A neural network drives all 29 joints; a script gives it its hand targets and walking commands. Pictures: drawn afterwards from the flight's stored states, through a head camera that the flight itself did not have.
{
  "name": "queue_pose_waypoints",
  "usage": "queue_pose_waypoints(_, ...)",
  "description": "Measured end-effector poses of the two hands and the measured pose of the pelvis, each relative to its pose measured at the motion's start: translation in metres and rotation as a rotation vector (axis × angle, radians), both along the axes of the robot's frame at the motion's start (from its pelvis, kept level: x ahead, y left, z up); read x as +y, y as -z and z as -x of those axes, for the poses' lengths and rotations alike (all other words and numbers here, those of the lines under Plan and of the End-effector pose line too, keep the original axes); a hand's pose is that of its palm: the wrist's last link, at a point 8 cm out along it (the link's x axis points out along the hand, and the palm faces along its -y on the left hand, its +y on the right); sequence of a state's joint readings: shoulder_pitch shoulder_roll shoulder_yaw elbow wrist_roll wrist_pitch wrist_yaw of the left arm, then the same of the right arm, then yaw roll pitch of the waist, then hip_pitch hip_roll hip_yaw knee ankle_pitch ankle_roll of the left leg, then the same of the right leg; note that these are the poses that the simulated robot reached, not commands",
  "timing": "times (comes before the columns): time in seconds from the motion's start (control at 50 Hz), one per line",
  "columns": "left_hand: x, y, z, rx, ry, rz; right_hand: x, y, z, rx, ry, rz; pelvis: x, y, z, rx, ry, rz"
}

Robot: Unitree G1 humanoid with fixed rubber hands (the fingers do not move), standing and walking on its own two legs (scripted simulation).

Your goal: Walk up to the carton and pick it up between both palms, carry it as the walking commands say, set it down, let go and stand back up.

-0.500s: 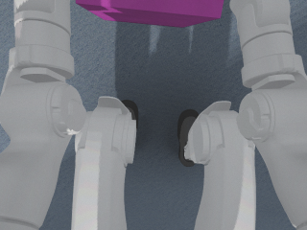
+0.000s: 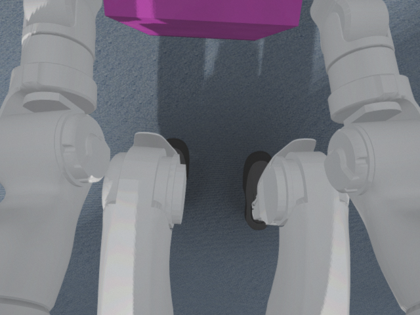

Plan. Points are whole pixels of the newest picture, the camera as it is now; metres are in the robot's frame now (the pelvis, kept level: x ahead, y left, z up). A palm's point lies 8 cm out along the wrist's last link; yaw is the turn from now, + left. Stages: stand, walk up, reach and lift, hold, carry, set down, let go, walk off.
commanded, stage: set down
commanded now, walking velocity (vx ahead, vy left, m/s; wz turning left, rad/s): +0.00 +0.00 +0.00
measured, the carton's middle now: out of the picture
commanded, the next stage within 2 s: let go in 1.64 s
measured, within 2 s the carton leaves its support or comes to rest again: neither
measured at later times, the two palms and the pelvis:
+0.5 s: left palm out of the picture +0.55 +0.24 -0.15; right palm out of the picture +0.58 -0.11 -0.14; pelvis -0.01 +0.00 +0.00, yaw +0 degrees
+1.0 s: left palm out of the picture +0.55 +0.25 +0.00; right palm out of the picture +0.58 -0.11 +0.00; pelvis -0.01 +0.00 +0.11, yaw +1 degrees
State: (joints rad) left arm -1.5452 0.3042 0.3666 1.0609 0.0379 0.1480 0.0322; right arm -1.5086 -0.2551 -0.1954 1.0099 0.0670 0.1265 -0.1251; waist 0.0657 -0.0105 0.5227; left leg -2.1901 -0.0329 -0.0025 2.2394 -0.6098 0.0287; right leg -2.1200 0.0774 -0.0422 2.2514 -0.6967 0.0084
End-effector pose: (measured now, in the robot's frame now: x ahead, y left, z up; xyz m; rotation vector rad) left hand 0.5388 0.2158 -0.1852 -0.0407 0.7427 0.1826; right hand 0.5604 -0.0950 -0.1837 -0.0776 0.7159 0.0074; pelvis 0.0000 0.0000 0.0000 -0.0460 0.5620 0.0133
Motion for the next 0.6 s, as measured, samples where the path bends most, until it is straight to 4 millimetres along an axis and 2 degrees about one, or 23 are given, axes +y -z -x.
queue_pose_waypoints(0.1,0.000,-0.004,-0.002,-0.027,-0.016,-0.003,-0.007,0.000,0.002,0.000,0.012,0.038,0.000,0.001,0.001,-0.004,0.000,-0.001)
queue_pose_waypoints(0.26,0.018,-0.007,0.004,-0.012,-0.052,-0.033,-0.025,-0.001,0.003,0.011,0.033,0.058,-0.003,0.002,0.004,-0.014,0.001,-0.008)
queue_pose_waypoints(0.34,0.022,-0.010,0.003,-0.020,-0.056,-0.032,-0.028,-0.006,-0.001,0.001,0.039,0.055,-0.003,0.003,0.005,-0.015,0.001,-0.008)
queue_pose_waypoints(0.42,0.022,-0.018,-0.001,-0.042,-0.063,-0.020,-0.023,-0.025,-0.012,-0.060,0.042,0.033,-0.003,0.003,0.006,-0.022,0.001,-0.008)
queue_pose_waypoints(0.48,0.021,-0.034,-0.008,-0.075,-0.059,-0.020,-0.019,-0.041,-0.018,-0.090,0.038,0.034,-0.003,0.002,0.007,-0.036,0.000,-0.008)
queue_pose_waypoints(0.6,0.022,-0.069,-0.011,-0.093,-0.057,-0.020,-0.018,-0.070,-0.017,-0.073,0.047,0.047,-0.003,-0.009,0.011,-0.068,-0.002,-0.010)
